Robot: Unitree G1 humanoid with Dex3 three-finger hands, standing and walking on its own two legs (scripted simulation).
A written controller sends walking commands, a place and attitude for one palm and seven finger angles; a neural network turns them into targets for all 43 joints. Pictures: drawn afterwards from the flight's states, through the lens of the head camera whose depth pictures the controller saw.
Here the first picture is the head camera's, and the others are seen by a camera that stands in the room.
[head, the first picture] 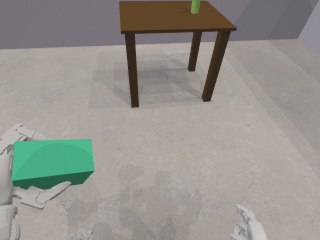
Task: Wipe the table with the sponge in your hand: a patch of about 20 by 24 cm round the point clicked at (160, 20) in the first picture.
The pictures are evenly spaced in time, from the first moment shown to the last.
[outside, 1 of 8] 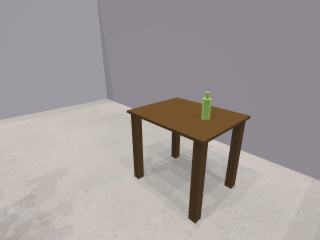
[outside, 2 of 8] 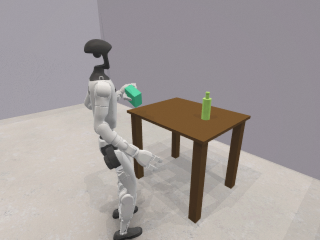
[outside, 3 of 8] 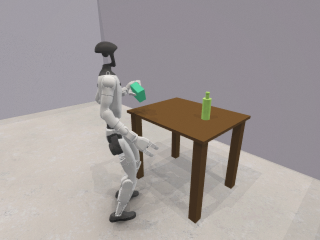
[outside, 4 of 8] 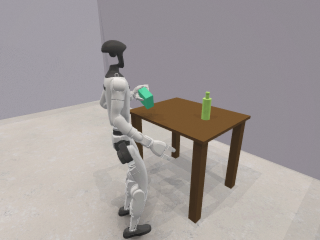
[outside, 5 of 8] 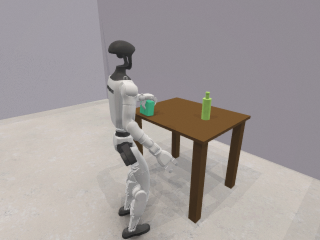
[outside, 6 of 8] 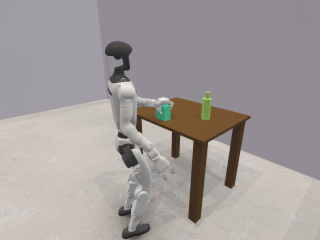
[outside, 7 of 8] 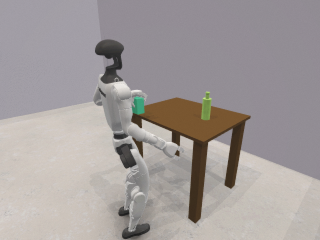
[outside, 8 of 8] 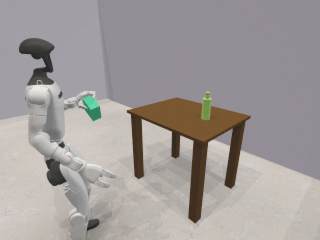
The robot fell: no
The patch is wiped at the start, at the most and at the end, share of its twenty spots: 0.00 0.95 0.95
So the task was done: yes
